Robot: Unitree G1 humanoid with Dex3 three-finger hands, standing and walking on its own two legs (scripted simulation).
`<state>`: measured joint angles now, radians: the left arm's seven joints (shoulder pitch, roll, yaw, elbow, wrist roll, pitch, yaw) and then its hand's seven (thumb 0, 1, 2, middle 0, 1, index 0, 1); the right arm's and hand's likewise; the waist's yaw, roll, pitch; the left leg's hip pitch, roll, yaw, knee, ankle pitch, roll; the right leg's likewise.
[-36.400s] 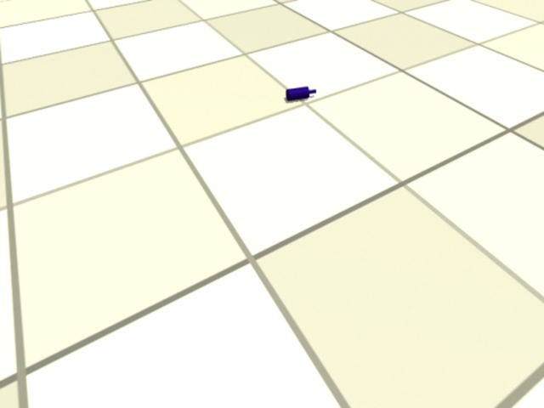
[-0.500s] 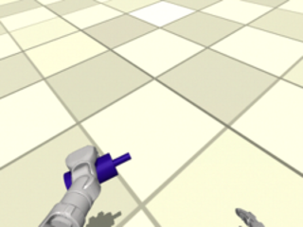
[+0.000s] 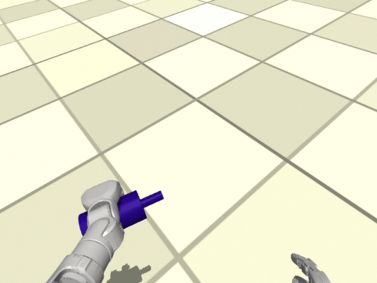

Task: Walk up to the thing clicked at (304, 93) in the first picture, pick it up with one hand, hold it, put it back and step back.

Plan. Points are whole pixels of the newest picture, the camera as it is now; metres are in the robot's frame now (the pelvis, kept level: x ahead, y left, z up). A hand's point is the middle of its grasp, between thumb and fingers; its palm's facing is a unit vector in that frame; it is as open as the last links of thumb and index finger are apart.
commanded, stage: hold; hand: left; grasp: from above
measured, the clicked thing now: (125, 211) +0.32 +0.20 -0.08
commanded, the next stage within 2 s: crouch in 0.26 s
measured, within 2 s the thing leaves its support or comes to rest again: neither
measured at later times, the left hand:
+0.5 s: hand (115, 216) +0.29 +0.22 -0.05, palm faces -0.39 -0.22 -0.89, open 10.4 cm
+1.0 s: hand (135, 231) +0.33 +0.21 -0.24, palm faces -0.40 -0.13 -0.91, open 10.3 cm
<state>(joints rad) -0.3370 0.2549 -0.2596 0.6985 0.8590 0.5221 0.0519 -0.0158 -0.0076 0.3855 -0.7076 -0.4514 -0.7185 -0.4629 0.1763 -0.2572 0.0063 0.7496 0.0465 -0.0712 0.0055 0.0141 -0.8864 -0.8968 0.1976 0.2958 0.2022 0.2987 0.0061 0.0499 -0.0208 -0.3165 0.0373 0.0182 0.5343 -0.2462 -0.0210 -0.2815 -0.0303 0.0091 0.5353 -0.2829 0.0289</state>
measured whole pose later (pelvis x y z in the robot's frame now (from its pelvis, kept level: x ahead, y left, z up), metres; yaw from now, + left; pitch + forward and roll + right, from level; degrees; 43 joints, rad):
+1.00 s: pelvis -0.04 +0.00 -0.11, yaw -1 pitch +23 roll -1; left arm -0.66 0.26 -0.06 1.32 0.94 0.27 0.50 -0.01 0.01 0.33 -0.73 -0.42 -0.75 -0.43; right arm 0.26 -0.28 -0.05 0.81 -0.04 -0.09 0.05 0.01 -0.87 -0.89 0.20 0.30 0.20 0.30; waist -0.12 0.01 -0.15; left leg -1.16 0.06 -0.01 1.23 -0.47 -0.03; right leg -1.11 -0.01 0.01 1.22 -0.51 0.03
